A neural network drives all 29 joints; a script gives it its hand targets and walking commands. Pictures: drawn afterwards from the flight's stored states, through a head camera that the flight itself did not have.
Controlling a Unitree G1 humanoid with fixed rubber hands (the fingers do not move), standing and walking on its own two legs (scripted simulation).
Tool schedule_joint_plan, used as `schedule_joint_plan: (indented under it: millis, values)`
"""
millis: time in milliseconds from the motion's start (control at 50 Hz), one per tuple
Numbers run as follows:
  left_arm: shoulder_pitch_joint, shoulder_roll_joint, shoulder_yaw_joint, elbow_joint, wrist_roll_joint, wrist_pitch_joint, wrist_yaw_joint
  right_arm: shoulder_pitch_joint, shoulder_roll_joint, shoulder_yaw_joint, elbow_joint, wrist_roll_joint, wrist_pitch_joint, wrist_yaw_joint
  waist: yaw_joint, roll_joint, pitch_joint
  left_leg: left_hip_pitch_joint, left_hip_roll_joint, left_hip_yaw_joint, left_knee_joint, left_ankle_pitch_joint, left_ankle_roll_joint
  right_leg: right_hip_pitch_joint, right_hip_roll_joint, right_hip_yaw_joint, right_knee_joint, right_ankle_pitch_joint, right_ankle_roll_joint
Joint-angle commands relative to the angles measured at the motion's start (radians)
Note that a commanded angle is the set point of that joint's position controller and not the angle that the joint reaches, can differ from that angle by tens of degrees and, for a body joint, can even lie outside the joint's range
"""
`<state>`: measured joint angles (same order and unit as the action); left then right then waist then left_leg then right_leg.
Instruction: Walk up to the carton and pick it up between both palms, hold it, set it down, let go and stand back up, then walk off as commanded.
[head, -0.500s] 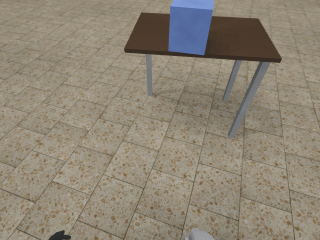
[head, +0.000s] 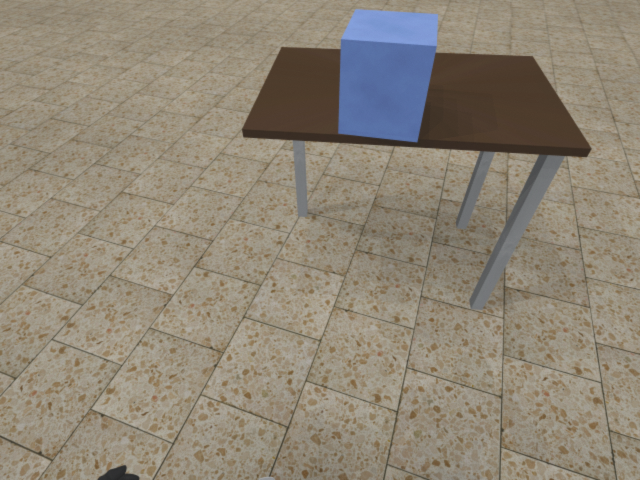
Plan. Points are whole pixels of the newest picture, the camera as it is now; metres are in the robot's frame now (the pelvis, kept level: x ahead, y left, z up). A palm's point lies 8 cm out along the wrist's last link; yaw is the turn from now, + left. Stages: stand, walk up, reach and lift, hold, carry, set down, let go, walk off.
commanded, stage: walk up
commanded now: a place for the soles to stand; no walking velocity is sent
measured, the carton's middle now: (386, 75) +0.95 -0.11 +0.08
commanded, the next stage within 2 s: none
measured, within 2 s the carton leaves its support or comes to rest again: neither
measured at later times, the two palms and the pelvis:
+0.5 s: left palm (151, 395) +0.26 +0.27 -0.07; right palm out of the picture +0.15 -0.36 -0.09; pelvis +0.13 -0.03 +0.00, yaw -5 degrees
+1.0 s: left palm (168, 315) +0.39 +0.29 -0.08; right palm (592, 421) +0.24 -0.33 -0.07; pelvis +0.25 +0.00 +0.01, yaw -6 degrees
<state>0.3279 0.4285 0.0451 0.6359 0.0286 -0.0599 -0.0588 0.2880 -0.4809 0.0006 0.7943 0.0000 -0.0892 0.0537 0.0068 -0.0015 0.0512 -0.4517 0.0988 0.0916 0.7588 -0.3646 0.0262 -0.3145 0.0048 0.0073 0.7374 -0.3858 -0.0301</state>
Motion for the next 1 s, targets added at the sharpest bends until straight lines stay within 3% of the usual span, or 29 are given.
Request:
schedule_joint_plan:
  millis: [0,20,40,80,120,160,200,260,300,340,360,380,400,420,440,460,500,600,660,700,720,740,760,780,800,820,860,920,980]
  values:
    - [-0.036,0.078,0.029,-0.05,-0.027,-0.014,0.024,0.309,-0.318,-0.175,0.02,-0.043,-0.056,-0.037,-0.158,0.312,-0.192,0.646,0.204,-0.443,-0.369,-0.236,0.089,-0.488,0.072,0.06,0.371,-0.132,-0.05]
    - [-0.044,0.157,0.04,-0.038,-0.027,-0.011,0.034,0.257,-0.36,-0.175,-0.012,-0.02,-0.053,-0.043,-0.147,0.19,-0.127,0.544,0.386,-0.768,-0.563,-0.484,0.147,-0.587,0.086,0.087,0.489,-0.133,-0.017]
    - [-0.068,0.24,0.051,-0.019,-0.02,-0.008,0.036,0.18,-0.355,-0.172,-0.017,-0.003,-0.046,-0.041,-0.115,0.083,-0.042,0.423,0.39,-0.715,-0.554,-0.514,0.181,-0.551,0.014,0.123,0.492,-0.065,-0.016]
    - [-0.008,0.22,0.058,0.018,-0.022,-0.013,0.022,0.106,-0.271,-0.142,-0.038,-0.011,-0.042,-0.041,-0.065,0.082,-0.012,0.4,0.274,-0.464,-0.492,-0.266,0.17,-0.488,-0.036,0.099,0.409,0.017,-0.001]
    - [0.021,0.191,0.059,0.029,-0.025,-0.011,0.012,0.127,-0.25,-0.125,-0.04,-0.013,-0.04,-0.042,-0.074,0.119,-0.061,0.402,0.227,-0.306,-0.456,-0.037,0.171,-0.404,-0.043,0.061,0.309,0.019,0.02]
    - [-0.026,0.179,0.059,0.007,-0.027,-0.01,0.009,0.144,-0.259,-0.127,-0.044,-0.016,-0.039,-0.039,-0.089,0.113,-0.06,0.404,0.236,-0.258,-0.426,0.068,0.206,-0.405,-0.053,0.035,0.226,0.006,0.032]
    - [-0.07,0.17,0.056,-0.009,-0.026,-0.011,0.006,0.148,-0.277,-0.132,-0.047,-0.014,-0.037,-0.039,-0.098,0.123,-0.046,0.394,0.257,-0.237,-0.415,0.064,0.23,-0.402,-0.069,0.006,0.146,0.01,0.031]
    - [-0.096,0.17,0.056,-0.015,-0.024,-0.017,-0.002,0.113,-0.293,-0.135,-0.058,-0.015,-0.032,-0.034,-0.094,0.169,-0.021,0.302,0.254,-0.193,-0.404,-0.023,0.221,-0.311,-0.074,-0.039,0.025,0.053,0.019]
    - [-0.055,0.176,0.066,0.005,-0.024,-0.024,-0.003,0.066,-0.287,-0.131,-0.071,-0.011,-0.024,-0.029,-0.061,0.169,-0.041,0.211,0.24,-0.149,-0.36,-0.038,0.192,-0.149,-0.053,-0.066,-0.08,0.085,0.005]
    - [0.064,0.196,0.086,0.047,-0.018,-0.033,0.008,0.042,-0.234,-0.115,-0.078,-0.017,-0.01,-0.027,0.012,0.08,-0.099,0.098,0.184,-0.057,-0.167,-0.044,0.144,0.101,-0.003,-0.094,-0.162,0.135,-0.01]
    - [0.154,0.23,0.102,0.068,-0.015,-0.038,0.02,0.064,-0.182,-0.097,-0.085,-0.02,-0.004,-0.028,0.055,-0.042,-0.153,0.026,0.129,-0.004,0.042,-0.023,0.118,0.25,0.027,-0.069,-0.184,0.055,-0.016]
    - [0.231,0.302,0.129,0.071,-0.007,-0.043,0.039,0.068,-0.112,-0.071,-0.099,-0.016,-0.002,-0.027,0.104,-0.23,-0.145,-0.184,0.054,0.043,0.31,-0.032,0.067,0.37,-0.108,0.228,-0.287,-0.166,-0.063]
    - [0.2,0.373,0.136,0.042,-0.014,-0.046,0.048,0.047,-0.103,-0.06,-0.113,-0.004,0.002,-0.027,0.088,-0.3,-0.083,-0.425,-0.07,-0.006,0.445,-0.159,0.015,0.357,-0.329,0.738,-0.5,-0.327,-0.161]
    - [0.158,0.371,0.127,0.031,-0.032,-0.044,0.044,-0.01,-0.216,-0.091,-0.103,-0.005,0.014,-0.036,0.078,-0.113,-0.048,-0.422,-0.018,-0.115,0.498,-0.161,0.019,0.278,-0.369,0.788,-0.502,-0.368,-0.21]
    - [0.11,0.339,0.117,0.023,-0.04,-0.042,0.046,0.016,-0.232,-0.099,-0.087,-0.004,0.016,-0.036,0.04,-0.047,-0.001,-0.405,0.016,-0.123,0.482,-0.092,0.01,0.236,-0.346,0.676,-0.462,-0.297,-0.21]
    - [0.089,0.31,0.108,0.026,-0.045,-0.039,0.048,0.032,-0.216,-0.098,-0.07,-0.01,0.015,-0.034,0.022,-0.032,0.034,-0.368,0.036,-0.13,0.42,-0.036,0.003,0.172,-0.298,0.576,-0.448,-0.198,-0.194]
    - [0.055,0.281,0.094,0.029,-0.044,-0.037,0.046,0.083,-0.194,-0.107,-0.036,-0.013,0.017,-0.023,-0.009,-0.103,0.034,-0.238,0.044,-0.107,0.321,0.03,-0.001,0.053,-0.223,0.438,-0.44,-0.134,-0.167]
    - [0.031,0.32,0.102,0.027,-0.031,-0.038,0.036,-0.006,-0.187,-0.117,-0.052,-0.017,0.014,-0.006,0.015,-0.151,0.096,-0.176,0.034,-0.07,0.165,0.03,-0.017,-0.067,-0.238,0.427,-0.472,-0.321,-0.222]
    - [0.01,0.321,0.099,0.017,-0.027,-0.032,0.031,0.0,-0.183,-0.12,-0.045,-0.014,-0.002,-0.004,0.015,-0.153,0.06,-0.064,0.003,-0.047,0.036,0.024,-0.007,-0.067,-0.234,0.386,-0.406,-0.247,-0.219]
    - [-0.055,0.293,0.087,-0.004,-0.028,-0.02,0.027,0.105,-0.18,-0.129,-0.01,-0.013,-0.02,-0.011,-0.045,-0.116,-0.032,0.188,-0.046,0.013,-0.121,0.096,0.009,-0.14,-0.187,0.258,-0.253,-0.155,-0.184]
    - [-0.06,0.237,0.071,-0.01,-0.022,-0.012,0.027,0.213,-0.2,-0.143,0.023,-0.02,-0.029,-0.022,-0.096,-0.03,-0.111,0.389,-0.074,0.014,-0.157,0.078,0.015,-0.224,-0.137,0.187,-0.082,-0.122,-0.148]
    - [-0.041,0.147,0.048,-0.022,-0.019,-0.007,0.029,0.322,-0.258,-0.165,0.041,-0.032,-0.037,-0.035,-0.151,0.196,-0.169,0.559,0.024,-0.177,-0.28,-0.106,0.047,-0.358,-0.035,0.072,0.222,-0.105,-0.093]
    - [-0.034,0.079,0.024,-0.041,-0.033,-0.009,0.034,0.298,-0.338,-0.175,-0.002,-0.036,-0.045,-0.045,-0.143,0.295,-0.132,0.562,0.29,-0.689,-0.485,-0.41,0.107,-0.549,0.09,0.048,0.456,-0.18,-0.016]
    - [-0.073,0.216,0.046,-0.025,-0.026,-0.005,0.044,0.23,-0.371,-0.179,-0.017,-0.011,-0.036,-0.044,-0.138,0.14,-0.063,0.429,0.38,-0.824,-0.587,-0.562,0.179,-0.559,0.053,0.111,0.495,-0.138,-0.013]
    - [-0.067,0.258,0.054,-0.006,-0.023,-0.007,0.042,0.169,-0.344,-0.169,-0.022,-0.007,-0.03,-0.043,-0.097,0.076,0.011,0.369,0.35,-0.726,-0.547,-0.498,0.203,-0.53,-0.002,0.113,0.485,-0.069,-0.008]
    - [-0.025,0.245,0.057,0.017,-0.021,-0.009,0.033,0.126,-0.296,-0.154,-0.035,-0.013,-0.029,-0.043,-0.067,0.072,0.022,0.371,0.287,-0.59,-0.505,-0.379,0.191,-0.507,-0.03,0.089,0.44,-0.024,-0.004]
    - [0.019,0.209,0.057,0.037,-0.022,-0.008,0.022,0.131,-0.252,-0.129,-0.042,-0.011,-0.028,-0.045,-0.066,0.124,-0.032,0.365,0.218,-0.395,-0.457,-0.124,0.173,-0.411,-0.051,0.049,0.339,0.003,0.014]
    - [-0.023,0.184,0.058,0.013,-0.025,-0.005,0.017,0.156,-0.259,-0.127,-0.048,-0.016,-0.026,-0.042,-0.082,0.129,-0.045,0.35,0.218,-0.306,-0.415,0.044,0.217,-0.381,-0.059,-0.011,0.221,-0.002,0.028]
    - [-0.06,0.158,0.051,0.002,-0.024,-0.009,0.023,0.144,-0.263,-0.122,-0.05,-0.013,-0.017,-0.045,-0.081,0.154,-0.036,0.293,0.217,-0.238,-0.356,0.216,0.226,-0.311,-0.061,-0.048,0.106,0.027,0.02]
